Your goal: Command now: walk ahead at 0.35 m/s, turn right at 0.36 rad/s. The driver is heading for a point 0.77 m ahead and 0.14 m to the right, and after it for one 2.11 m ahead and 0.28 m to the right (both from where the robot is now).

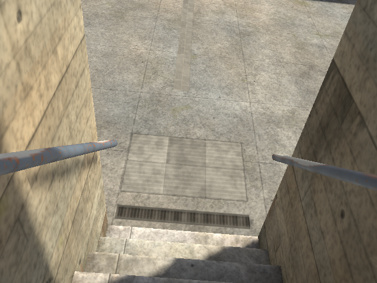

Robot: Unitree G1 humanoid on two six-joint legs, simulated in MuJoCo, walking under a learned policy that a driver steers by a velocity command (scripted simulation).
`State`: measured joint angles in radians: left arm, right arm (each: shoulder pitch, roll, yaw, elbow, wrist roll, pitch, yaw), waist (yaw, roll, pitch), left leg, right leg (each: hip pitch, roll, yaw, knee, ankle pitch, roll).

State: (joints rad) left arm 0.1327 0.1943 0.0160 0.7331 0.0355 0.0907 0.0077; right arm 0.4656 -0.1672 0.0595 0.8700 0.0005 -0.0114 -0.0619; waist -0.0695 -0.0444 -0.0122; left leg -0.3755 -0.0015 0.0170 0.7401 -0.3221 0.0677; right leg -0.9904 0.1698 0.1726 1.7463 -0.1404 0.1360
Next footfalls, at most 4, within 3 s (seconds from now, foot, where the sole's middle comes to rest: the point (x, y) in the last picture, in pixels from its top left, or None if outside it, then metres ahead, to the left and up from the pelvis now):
0.36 right None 0.12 -0.23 -0.75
0.72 left None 0.31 -0.17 -0.96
1.08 right None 0.50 -0.37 -1.17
1.52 left None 0.75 -0.23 -1.38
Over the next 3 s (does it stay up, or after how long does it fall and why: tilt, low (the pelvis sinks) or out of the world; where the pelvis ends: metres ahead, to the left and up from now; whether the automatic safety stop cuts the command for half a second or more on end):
stays up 0.80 -0.25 -0.70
